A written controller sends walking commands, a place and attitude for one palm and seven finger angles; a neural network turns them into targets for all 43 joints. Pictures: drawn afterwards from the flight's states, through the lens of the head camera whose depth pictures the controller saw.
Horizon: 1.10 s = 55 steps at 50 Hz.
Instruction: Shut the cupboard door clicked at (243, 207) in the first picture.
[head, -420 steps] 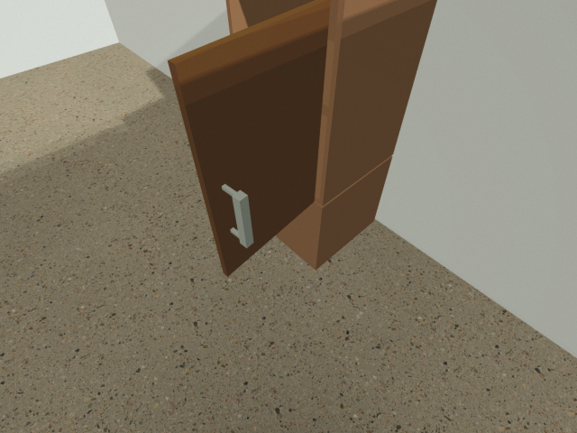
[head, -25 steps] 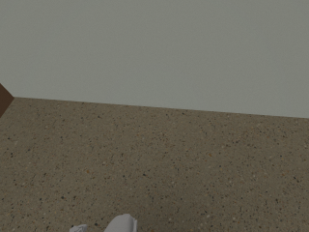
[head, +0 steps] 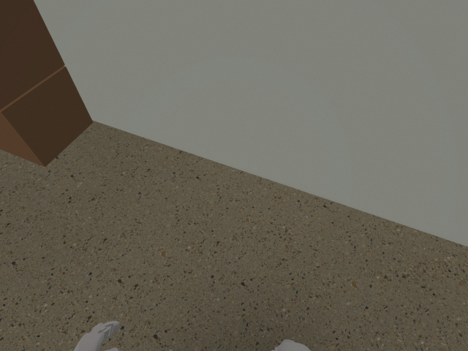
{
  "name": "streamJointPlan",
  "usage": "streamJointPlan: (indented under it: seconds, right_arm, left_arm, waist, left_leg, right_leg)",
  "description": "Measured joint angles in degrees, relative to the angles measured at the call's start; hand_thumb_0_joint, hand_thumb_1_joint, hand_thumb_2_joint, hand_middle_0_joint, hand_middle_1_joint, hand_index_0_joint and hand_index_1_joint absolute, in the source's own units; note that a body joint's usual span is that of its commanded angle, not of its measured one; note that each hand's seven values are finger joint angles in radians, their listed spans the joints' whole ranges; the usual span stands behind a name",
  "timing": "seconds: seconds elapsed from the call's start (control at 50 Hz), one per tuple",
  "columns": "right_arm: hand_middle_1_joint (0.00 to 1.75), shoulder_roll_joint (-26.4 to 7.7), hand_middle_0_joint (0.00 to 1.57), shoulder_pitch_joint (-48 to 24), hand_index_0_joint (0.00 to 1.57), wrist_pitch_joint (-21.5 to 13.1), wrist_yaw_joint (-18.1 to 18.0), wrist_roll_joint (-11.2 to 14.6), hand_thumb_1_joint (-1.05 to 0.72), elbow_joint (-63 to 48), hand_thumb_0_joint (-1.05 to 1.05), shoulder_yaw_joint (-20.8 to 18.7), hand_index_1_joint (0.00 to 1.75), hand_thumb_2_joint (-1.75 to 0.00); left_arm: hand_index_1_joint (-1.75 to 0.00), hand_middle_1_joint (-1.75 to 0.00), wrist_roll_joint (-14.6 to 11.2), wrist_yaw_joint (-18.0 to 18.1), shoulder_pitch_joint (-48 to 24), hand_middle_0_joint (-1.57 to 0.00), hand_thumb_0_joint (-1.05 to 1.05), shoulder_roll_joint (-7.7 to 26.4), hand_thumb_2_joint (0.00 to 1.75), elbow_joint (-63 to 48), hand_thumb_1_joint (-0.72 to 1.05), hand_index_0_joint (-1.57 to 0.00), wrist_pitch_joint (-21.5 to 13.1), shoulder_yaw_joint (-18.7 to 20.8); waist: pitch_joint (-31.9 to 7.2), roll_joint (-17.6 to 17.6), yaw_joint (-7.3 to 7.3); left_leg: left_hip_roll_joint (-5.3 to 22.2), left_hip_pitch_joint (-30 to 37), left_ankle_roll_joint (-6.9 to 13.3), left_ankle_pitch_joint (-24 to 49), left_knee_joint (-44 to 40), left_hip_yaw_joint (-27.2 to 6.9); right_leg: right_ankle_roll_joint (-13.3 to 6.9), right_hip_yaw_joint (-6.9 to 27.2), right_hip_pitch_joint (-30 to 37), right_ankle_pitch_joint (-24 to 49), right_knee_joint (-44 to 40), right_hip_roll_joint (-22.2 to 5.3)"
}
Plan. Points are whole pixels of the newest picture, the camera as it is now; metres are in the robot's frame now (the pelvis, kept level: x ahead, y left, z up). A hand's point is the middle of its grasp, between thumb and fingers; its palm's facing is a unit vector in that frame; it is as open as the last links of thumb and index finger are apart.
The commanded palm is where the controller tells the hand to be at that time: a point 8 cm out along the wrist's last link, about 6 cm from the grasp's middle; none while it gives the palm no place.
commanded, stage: walk to a spot facing it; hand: left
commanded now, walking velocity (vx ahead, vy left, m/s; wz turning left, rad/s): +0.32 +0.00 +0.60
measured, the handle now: out of the picture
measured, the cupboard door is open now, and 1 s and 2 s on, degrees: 95 95 95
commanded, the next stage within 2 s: turn to face it in 1.78 s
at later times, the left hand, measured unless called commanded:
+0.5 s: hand out of the picture +0.02 +0.12 -0.17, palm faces +0.42 -0.89 -0.18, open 7.3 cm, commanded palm none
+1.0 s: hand (113, 229) +0.39 +0.31 -0.16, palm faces +0.40 -0.91 -0.14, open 7.3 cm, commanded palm none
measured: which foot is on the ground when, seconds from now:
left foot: down 0.00-0.08, up 0.10-0.56, down 0.58-1.00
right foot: up 0.00-0.06, down 0.08-0.58, up 0.60-1.00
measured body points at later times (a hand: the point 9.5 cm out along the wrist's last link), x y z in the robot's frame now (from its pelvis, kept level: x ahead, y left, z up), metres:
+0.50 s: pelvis +0.16 -0.01 -0.01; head +0.21 +0.01 +0.44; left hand +0.00 +0.16 -0.16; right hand +0.39 -0.19 -0.14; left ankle +0.24 +0.14 -0.70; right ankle +0.06 -0.14 -0.74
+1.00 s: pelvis +0.34 +0.09 +0.00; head +0.36 +0.12 +0.45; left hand +0.37 +0.35 -0.14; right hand +0.40 -0.14 -0.14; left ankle +0.25 +0.12 -0.74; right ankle +0.51 +0.01 -0.69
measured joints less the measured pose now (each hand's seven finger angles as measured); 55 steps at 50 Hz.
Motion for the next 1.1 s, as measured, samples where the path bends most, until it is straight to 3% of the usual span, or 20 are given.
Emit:
streamJointPlan:
  seconds: [0.08, 0.14, 0.2, 0.26, 0.34, 0.42, 0.48, 0.54, 0.58, 0.6, 0.64, 0.7, 0.78, 0.88, 0.98, 1.1]
  right_arm:
    - [0.30, -0.32, 0.20, 2.25, 0.21, 0.58, 0.05, 0.24, -0.90, 1.16, 0.00, -0.63, 0.30, -0.90]
    - [0.30, -1.41, 0.20, 2.32, 0.21, 1.44, 0.11, 0.44, -0.90, 2.95, 0.00, -1.55, 0.30, -0.90]
    - [0.30, -2.36, 0.20, 1.24, 0.21, 1.92, 0.88, -0.14, -0.91, 3.76, 0.01, -2.19, 0.30, -0.90]
    - [0.30, -2.91, 0.20, -0.67, 0.20, 1.92, 1.48, -0.22, -0.91, 3.07, 0.01, -2.61, 0.30, -0.90]
    - [0.30, -3.23, 0.19, -4.22, 0.20, 1.84, 1.87, -0.11, -0.91, 1.72, 0.01, -2.61, 0.30, -0.90]
    - [0.30, -3.17, 0.19, -8.51, 0.20, 1.69, 2.12, -0.07, -0.91, 0.74, 0.01, -1.94, 0.30, -0.90]
    - [0.30, -2.61, 0.19, -11.82, 0.20, 1.15, 2.23, -0.12, -0.91, -0.17, 0.01, -1.08, 0.30, -0.90]
    - [0.30, -1.69, 0.19, -14.15, 0.20, -0.19, 1.93, -0.21, -0.91, -1.44, 0.00, -0.21, 0.30, -0.90]
    - [0.30, -1.73, 0.19, -14.11, 0.20, -1.69, 1.75, -0.54, -0.91, -2.85, 0.00, 0.33, 0.30, -0.90]
    - [0.30, -1.36, 0.19, -13.94, 0.20, -2.54, 1.25, -0.44, -0.91, -3.23, 0.00, 0.27, 0.30, -0.90]
    - [0.30, -0.12, 0.19, -12.71, 0.20, -3.33, 0.30, 0.15, -0.91, -2.88, 0.00, 0.54, 0.30, -0.90]
    - [0.30, 1.37, 0.19, -9.27, 0.20, -3.41, -0.63, 0.46, -0.91, -1.00, 0.00, 1.20, 0.30, -0.90]
    - [0.30, 1.76, 0.20, -4.61, 0.21, -4.07, -1.90, 1.13, -0.94, 1.54, -0.02, 0.08, 0.30, -0.90]
    - [0.30, 1.28, 0.20, 1.46, 0.21, -4.33, -1.84, 0.94, -0.95, 4.24, -0.02, 0.15, 0.30, -0.90]
    - [0.30, 2.30, 0.20, 7.58, 0.20, -4.37, -2.09, 0.66, -0.93, 6.84, -0.01, 0.81, 0.30, -0.90]
    - [0.30, 3.66, 0.20, 13.12, 0.20, -4.12, -2.18, -0.06, -0.91, 9.98, 0.00, 1.42, 0.30, -0.90]
  left_arm:
    - [-0.30, -0.30, -0.06, -0.36, -0.57, -0.20, 0.01, -0.34, 0.90, -1.25, 0.91, -0.20, -1.52, -0.37]
    - [-0.30, -0.30, 0.16, 0.43, -0.26, -0.20, 0.01, -2.03, 0.90, -1.36, 0.91, -0.20, -3.14, -0.92]
    - [-0.30, -0.30, 0.01, 1.15, 2.53, -0.20, 0.01, -3.63, 0.90, -0.64, 0.91, -0.21, -3.96, -1.39]
    - [-0.30, -0.30, -0.13, 1.52, 5.91, -0.20, 0.01, -4.67, 0.90, 1.50, 0.91, -0.21, -4.68, -1.66]
    - [-0.30, -0.30, -0.04, 1.85, 10.19, -0.20, 0.01, -5.61, 0.90, 4.88, 0.91, -0.21, -5.40, -2.06]
    - [-0.30, -0.30, 0.14, 2.06, 14.28, -0.20, 0.01, -6.07, 0.90, 7.85, 0.91, -0.20, -5.57, -2.36]
    - [-0.30, -0.30, 0.26, 2.08, 17.11, -0.20, 0.01, -5.87, 0.90, 9.74, 0.91, -0.20, -5.34, -2.47]
    - [-0.30, -0.30, 0.20, 1.85, 19.76, -0.20, 0.01, -5.45, 0.90, 11.57, 0.91, -0.20, -4.83, -2.48]
    - [-0.30, -0.30, -0.18, 1.33, 21.89, -0.20, 0.01, -5.87, 0.90, 12.53, 0.91, -0.20, -4.05, -2.57]
    - [-0.30, -0.30, -0.40, 1.03, 21.54, -0.20, 0.01, -5.64, 0.90, 12.84, 0.91, -0.20, -3.31, -2.60]
    - [-0.30, -0.30, -0.63, 1.09, 18.80, -0.20, 0.01, -4.52, 0.90, 12.60, 0.91, -0.21, -1.97, -2.23]
    - [-0.30, -0.30, 0.00, 1.52, 13.35, -0.20, 0.02, -3.63, 0.90, 10.48, 0.91, -0.20, -1.96, -1.30]
    - [-0.30, -0.30, 0.44, 1.26, 7.53, -0.20, 0.01, -4.25, 0.90, 6.95, 0.91, -0.20, -2.64, -0.98]
    - [-0.30, -0.30, 0.47, 0.74, 2.37, -0.20, 0.01, -4.25, 0.90, 5.03, 0.91, -0.20, -2.13, -0.87]
    - [-0.30, -0.30, 0.24, 0.34, -1.58, -0.20, 0.01, -3.79, 0.90, 4.27, 0.91, -0.20, -1.68, -1.24]
    - [-0.30, -0.30, -0.01, 0.08, -4.87, -0.20, 0.01, -3.92, 0.90, 3.29, 0.91, -0.20, -2.00, -1.99]
  waist:
    - [-0.61, 0.77, -0.89]
    - [-0.11, 2.25, -1.02]
    - [-0.32, 1.97, -0.70]
    - [-0.43, 1.16, -0.63]
    - [0.46, 0.22, 0.09]
    - [1.87, -0.15, 1.93]
    - [3.01, -0.64, 3.57]
    - [3.51, -1.66, 4.63]
    - [2.31, -0.25, 4.28]
    - [2.31, -0.22, 3.69]
    - [3.00, -1.48, 3.99]
    - [2.86, -2.34, 4.50]
    - [1.88, -1.88, 3.68]
    - [-0.03, -2.41, 1.45]
    - [-0.90, -2.85, -0.74]
    - [-0.35, -1.86, -3.47]
  left_leg:
    - [-0.44, -0.89, -1.38, -3.72, 4.46, -2.62]
    - [0.15, -7.17, -0.86, -12.95, 22.03, -0.85]
    - [1.71, -14.22, -1.47, -8.24, 36.10, 3.33]
    - [3.74, -19.51, -2.51, -1.83, 40.35, 5.49]
    - [5.42, -23.54, -2.97, 2.46, 36.89, 6.71]
    - [5.88, -23.98, -2.13, 4.29, 27.92, 8.49]
    - [5.03, -21.77, -0.56, 3.36, 19.93, 10.59]
    - [2.35, -17.31, 2.00, 0.60, 13.98, 13.30]
    - [1.73, -12.88, 4.76, 3.49, 9.67, 13.43]
    - [1.33, -13.46, 5.77, 3.53, 12.12, 13.10]
    - [0.04, -11.92, 6.22, 0.08, 14.09, 12.96]
    - [-1.13, -7.15, 5.23, -0.40, 9.29, 12.02]
    - [-2.06, -0.68, 5.65, 1.32, 1.26, 10.78]
    - [-2.69, 6.30, 5.31, 1.91, -6.45, 9.80]
    - [-2.78, 11.19, 4.32, 0.26, -10.15, 9.05]
    - [-1.89, 14.90, 2.44, -5.28, -8.89, 8.44]
  right_leg:
    - [-0.23, -1.24, 6.99, 1.74, -14.05, 1.86]
    - [-4.41, -4.41, 9.46, 3.71, -13.74, 1.84]
    - [-5.58, -7.49, 14.27, 3.26, -17.54, 0.73]
    - [-5.42, -10.37, 19.02, 3.90, -22.85, 0.15]
    - [-5.04, -14.14, 24.11, 3.52, -27.44, -0.11]
    - [-3.99, -17.48, 28.15, 1.38, -29.00, -0.07]
    - [-2.69, -19.45, 30.81, -1.29, -28.39, -0.55]
    - [-1.01, -20.60, 31.89, -5.51, -23.41, -2.79]
    - [-1.03, -19.51, 27.65, -6.91, -9.88, -4.68]
    - [-1.34, -15.71, 23.24, -6.71, 0.90, -5.20]
    - [-2.17, -7.09, 14.05, -5.83, 19.20, -4.49]
    - [-2.07, -2.55, 3.08, -0.56, 27.47, -4.25]
    - [-1.57, -0.44, -5.54, 5.59, 21.54, -4.64]
    - [-1.24, -0.34, -9.58, 12.59, 12.69, -4.05]
    - [-1.99, -1.76, -8.45, 15.27, 3.82, -2.42]
    - [-4.63, -3.80, -1.55, 10.43, -8.93, 0.71]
